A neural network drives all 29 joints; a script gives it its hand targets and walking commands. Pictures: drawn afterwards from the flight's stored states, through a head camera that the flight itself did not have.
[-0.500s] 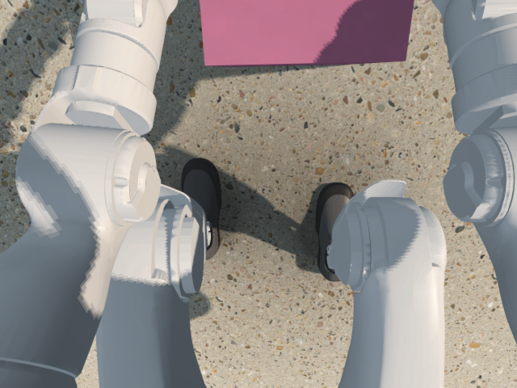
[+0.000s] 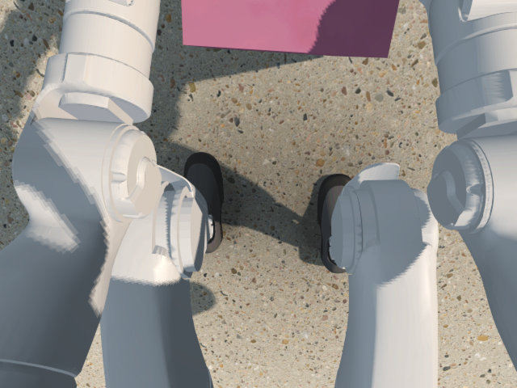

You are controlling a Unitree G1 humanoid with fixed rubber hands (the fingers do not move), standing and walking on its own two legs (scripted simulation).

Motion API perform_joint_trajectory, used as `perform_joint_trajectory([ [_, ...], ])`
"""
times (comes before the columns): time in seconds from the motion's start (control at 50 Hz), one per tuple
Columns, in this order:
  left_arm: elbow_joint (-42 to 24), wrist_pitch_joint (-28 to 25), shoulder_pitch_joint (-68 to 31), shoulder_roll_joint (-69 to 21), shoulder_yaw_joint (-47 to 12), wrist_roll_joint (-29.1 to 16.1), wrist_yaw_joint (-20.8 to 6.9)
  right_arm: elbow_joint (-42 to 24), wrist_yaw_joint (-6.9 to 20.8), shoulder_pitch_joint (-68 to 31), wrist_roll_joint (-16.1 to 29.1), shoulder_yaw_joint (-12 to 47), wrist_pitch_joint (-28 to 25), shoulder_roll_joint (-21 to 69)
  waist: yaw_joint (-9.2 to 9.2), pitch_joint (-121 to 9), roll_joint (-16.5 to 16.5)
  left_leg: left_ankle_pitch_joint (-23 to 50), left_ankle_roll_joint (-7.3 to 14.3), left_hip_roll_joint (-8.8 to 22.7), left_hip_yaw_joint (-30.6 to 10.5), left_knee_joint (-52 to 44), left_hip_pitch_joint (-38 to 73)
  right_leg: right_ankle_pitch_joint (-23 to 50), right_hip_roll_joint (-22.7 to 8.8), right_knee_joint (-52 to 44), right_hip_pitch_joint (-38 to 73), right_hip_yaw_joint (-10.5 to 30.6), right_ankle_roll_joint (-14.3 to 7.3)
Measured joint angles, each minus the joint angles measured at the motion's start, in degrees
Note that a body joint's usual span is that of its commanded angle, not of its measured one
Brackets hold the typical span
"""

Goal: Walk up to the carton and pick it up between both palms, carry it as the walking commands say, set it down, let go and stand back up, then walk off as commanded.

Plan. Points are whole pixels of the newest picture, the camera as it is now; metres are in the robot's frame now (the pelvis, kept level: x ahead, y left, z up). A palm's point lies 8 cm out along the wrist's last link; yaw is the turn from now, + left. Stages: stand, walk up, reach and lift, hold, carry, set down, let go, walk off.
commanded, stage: reach and lift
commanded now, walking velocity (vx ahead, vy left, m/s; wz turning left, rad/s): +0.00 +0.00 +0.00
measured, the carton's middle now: out of the picture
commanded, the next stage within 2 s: none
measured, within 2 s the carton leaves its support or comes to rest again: neither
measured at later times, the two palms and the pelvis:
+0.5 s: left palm out of the picture +0.57 +0.13 -0.11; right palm out of the picture +0.56 -0.15 -0.12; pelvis +0.00 +0.00 +0.02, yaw -1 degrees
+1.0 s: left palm out of the picture +0.54 +0.14 -0.04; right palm out of the picture +0.55 -0.14 -0.04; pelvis -0.01 +0.00 +0.06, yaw -2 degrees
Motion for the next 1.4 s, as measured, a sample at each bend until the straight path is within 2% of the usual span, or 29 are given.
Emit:
perform_joint_trajectory([
  [0.08,-0.2,0.1,0.6,-0.9,3.5,2.5,-0.6,0.1,0.3,-0.9,-0.7,0.0,1.5,0.0,0.00,-0.1,-0.1,-0.2,0.0,0.0,-0.1,0.0,1.3,0.0,0.2,0.0,1.1,0.0,0.0],
  [0.26,-5.1,2.6,1.5,-2.1,7.3,5.7,-1.1,0.7,1.2,-3.3,-3.9,-1.4,2.4,0.6,0.00,-0.2,-0.6,-0.8,-0.2,0.0,-0.3,-0.2,2.9,0.0,0.7,-0.2,2.3,0.0,-0.1],
  [0.38,-8.2,5.4,2.7,-2.6,7.4,5.9,-1.2,-1.2,1.2,-1.0,-4.0,-1.4,3.2,1.2,0.05,-0.2,-0.6,-1.2,-0.5,0.0,-0.6,-0.7,4.3,0.0,1.1,-1.0,3.4,0.0,-0.1],
  [0.46,-10.4,6.1,4.6,-3.6,7.4,6.0,-1.2,-4.7,1.0,1.8,-3.4,-1.4,4.9,1.5,0.35,-0.1,-0.6,-1.5,-0.6,-0.1,-0.6,-1.1,6.2,0.0,1.5,-1.5,5.1,0.3,-0.1],
  [0.58,-12.6,6.2,7.9,-4.9,8.9,6.4,-1.2,-4.8,1.0,1.6,-3.4,-1.4,6.4,1.9,0.37,-0.1,-0.8,-1.6,-0.6,-0.1,-0.6,-1.9,9.2,0.1,1.7,-2.3,7.9,0.3,-0.1],
  [0.7,-14.5,7.1,8.9,-5.9,11.0,7.8,-1.3,-3.2,1.7,0.2,-5.6,-1.9,6.7,2.4,0.38,-0.2,-1.6,-1.3,-0.6,-0.1,-0.7,-3.4,10.7,0.7,1.7,-4.0,9.4,0.3,-0.1],
  [0.9,-21.9,10.3,12.6,-7.3,10.8,7.8,-1.3,-8.4,1.8,4.6,-5.7,-2.1,7.4,3.9,0.45,-0.1,-1.8,-1.3,-0.7,-0.3,-0.8,-6.7,15.1,0.7,1.5,-7.9,14.4,0.3,-0.1],
  [1.04,-22.2,10.5,13.1,-9.3,12.4,11.1,-1.4,-7.8,3.4,5.3,-8.7,-6.4,7.5,5.2,0.46,-0.6,-1.7,-0.6,-0.7,-0.6,-0.8,-9.0,17.8,1.4,1.2,-10.3,17.1,0.3,-0.1],
  [1.16,-26.3,11.8,15.0,-10.3,11.5,11.2,-1.5,-13.2,3.6,7.9,-7.9,-6.4,9.7,5.6,0.47,0.0,-1.7,0.1,-0.7,-0.8,-0.9,-10.8,20.0,2.1,1.1,-12.2,19.3,0.3,-0.1],
  [1.4,-26.8,12.9,16.0,-11.5,13.1,12.3,-1.5,-11.7,4.2,7.9,-10.0,-7.2,10.3,6.3,0.46,-0.2,-1.6,1.0,-0.7,-0.9,-0.9,-16.0,25.4,3.2,0.8,-17.5,24.7,0.3,-0.1],
])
